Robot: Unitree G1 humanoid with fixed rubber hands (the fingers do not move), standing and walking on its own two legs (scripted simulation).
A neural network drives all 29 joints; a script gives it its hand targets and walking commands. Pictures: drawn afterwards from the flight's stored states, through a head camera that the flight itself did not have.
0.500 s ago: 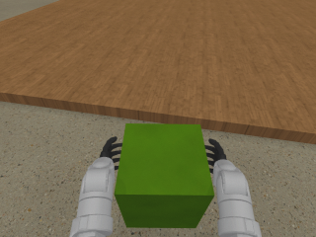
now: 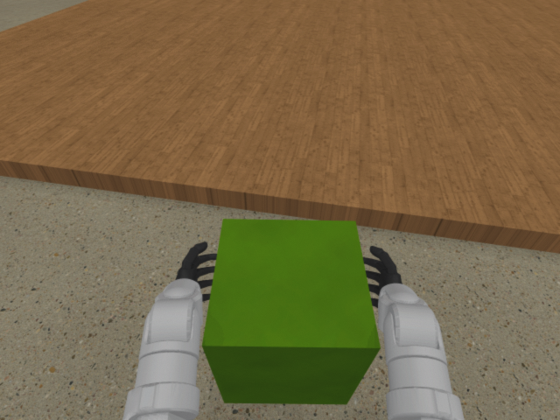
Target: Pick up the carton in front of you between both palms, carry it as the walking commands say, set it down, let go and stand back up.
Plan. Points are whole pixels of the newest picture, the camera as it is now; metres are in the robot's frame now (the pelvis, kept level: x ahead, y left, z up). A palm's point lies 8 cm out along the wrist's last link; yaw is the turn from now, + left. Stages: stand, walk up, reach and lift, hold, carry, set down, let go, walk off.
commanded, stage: hold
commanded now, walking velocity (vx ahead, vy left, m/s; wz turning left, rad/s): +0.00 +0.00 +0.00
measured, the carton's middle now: (287, 315) +0.29 +0.00 -0.02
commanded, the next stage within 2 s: carry in 0.48 s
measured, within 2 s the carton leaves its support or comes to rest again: neither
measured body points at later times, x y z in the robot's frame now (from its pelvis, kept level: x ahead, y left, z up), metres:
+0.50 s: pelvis +0.00 +0.00 +0.00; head -0.05 +0.00 +0.45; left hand +0.30 +0.15 +0.04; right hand +0.30 -0.15 +0.04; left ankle +0.02 +0.13 -0.75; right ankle +0.01 -0.13 -0.75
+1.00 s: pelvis +0.13 -0.01 -0.01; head +0.11 -0.01 +0.44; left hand +0.40 +0.13 +0.07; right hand +0.39 -0.17 +0.07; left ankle +0.07 +0.10 -0.75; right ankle +0.03 -0.11 -0.71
